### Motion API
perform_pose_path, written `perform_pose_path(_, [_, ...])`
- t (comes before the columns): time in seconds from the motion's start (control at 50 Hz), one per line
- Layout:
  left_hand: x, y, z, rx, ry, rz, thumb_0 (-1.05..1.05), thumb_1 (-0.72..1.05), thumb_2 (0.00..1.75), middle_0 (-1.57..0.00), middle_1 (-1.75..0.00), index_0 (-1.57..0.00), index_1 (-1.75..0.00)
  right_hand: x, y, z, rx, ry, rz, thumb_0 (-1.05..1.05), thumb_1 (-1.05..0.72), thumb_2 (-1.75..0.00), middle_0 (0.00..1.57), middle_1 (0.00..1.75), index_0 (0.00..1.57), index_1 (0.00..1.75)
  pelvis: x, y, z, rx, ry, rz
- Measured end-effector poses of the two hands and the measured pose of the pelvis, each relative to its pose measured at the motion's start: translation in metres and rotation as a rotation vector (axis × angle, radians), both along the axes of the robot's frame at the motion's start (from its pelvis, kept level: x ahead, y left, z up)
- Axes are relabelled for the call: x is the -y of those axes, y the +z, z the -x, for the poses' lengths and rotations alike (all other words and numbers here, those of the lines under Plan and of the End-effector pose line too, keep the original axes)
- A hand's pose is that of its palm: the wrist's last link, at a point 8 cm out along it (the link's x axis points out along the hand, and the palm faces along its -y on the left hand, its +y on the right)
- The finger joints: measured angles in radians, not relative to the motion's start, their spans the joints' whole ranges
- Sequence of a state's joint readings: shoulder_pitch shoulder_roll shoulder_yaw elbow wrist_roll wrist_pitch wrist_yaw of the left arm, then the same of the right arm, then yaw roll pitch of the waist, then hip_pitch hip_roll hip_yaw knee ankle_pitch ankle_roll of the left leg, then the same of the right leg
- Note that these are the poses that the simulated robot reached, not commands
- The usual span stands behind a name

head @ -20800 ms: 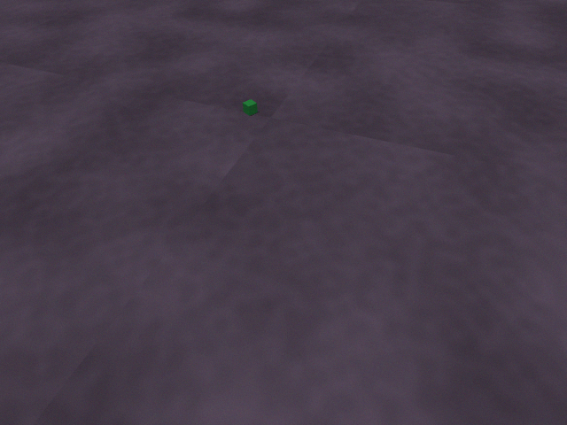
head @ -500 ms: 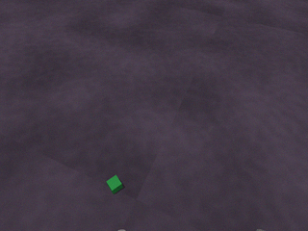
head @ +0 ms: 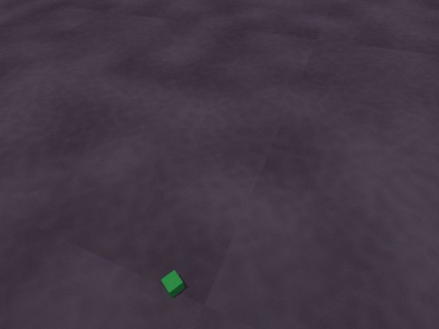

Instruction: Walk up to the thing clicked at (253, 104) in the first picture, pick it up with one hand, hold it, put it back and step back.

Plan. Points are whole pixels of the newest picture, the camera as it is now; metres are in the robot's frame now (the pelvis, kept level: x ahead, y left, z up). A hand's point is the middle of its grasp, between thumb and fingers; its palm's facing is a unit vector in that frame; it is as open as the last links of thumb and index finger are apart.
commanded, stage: walk up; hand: left
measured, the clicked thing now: (173, 283) +0.48 +0.24 -0.74
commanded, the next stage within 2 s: none
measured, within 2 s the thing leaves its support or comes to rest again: neither
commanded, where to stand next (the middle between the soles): +0.04 +0.01 m, yaw +0 degrees
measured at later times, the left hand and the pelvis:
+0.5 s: hand out of the picture +0.07 +0.27 -0.15, palm faces -0.02 -0.94 -0.34, open 7.4 cm; pelvis +0.00 +0.01 +0.01, yaw +1 degrees
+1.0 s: hand out of the picture +0.02 +0.26 -0.16, palm faces +0.01 -0.90 -0.43, open 7.3 cm; pelvis -0.05 -0.02 -0.02, yaw +2 degrees
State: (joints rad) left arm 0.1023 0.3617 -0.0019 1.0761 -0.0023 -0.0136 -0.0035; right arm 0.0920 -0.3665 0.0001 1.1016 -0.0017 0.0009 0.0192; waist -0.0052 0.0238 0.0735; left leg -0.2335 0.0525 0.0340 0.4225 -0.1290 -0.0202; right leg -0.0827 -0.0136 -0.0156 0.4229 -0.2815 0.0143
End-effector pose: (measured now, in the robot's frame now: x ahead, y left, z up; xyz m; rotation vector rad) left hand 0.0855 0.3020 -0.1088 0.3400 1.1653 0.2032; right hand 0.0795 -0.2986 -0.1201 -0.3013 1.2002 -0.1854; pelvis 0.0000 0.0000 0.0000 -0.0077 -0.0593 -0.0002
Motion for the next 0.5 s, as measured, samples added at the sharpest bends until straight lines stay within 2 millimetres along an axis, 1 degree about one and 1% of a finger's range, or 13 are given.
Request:
perform_pose_path(0.1, [0.001, -0.004, -0.013, 0.007, -0.013, 0.029, 0.0, 0.91, 0.9, -0.2, -0.3, -0.2, -0.3, -0.001, 0.005, 0.015, -0.039, -0.024, 0.022, 0.0, -0.9, -0.9, 0.21, 0.3, 0.2, 0.3, -0.005, 0.002, -0.001, -0.004, -0.002, 0.002])
perform_pose_path(0.2, [0.0, -0.008, -0.016, -0.007, -0.021, 0.047, 0.0, 0.91, 0.9, -0.2, -0.3, -0.2, -0.3, -0.006, 0.009, 0.023, -0.059, -0.038, 0.031, 0.0, -0.9, -0.9, 0.21, 0.3, 0.2, 0.3, -0.01, 0.004, -0.001, -0.012, -0.002, 0.004])
perform_pose_path(0.32, [-0.005, -0.011, -0.006, -0.044, -0.006, 0.048, 0.0, 0.91, 0.9, -0.2, -0.3, -0.2, -0.3, -0.012, 0.009, 0.02, -0.061, -0.037, 0.026, 0.0, -0.9, -0.9, 0.21, 0.3, 0.21, 0.3, -0.013, 0.005, -0.002, -0.02, 0.001, 0.004])
perform_pose_path(0.5, [-0.013, -0.009, 0.019, -0.101, 0.035, 0.026, 0.0, 0.91, 0.9, -0.2, -0.3, -0.2, -0.3, -0.021, 0.005, -0.001, -0.03, -0.014, 0.001, 0.0, -0.9, -0.9, 0.21, 0.3, 0.21, 0.3, -0.015, 0.005, -0.005, -0.025, 0.011, 0.004])
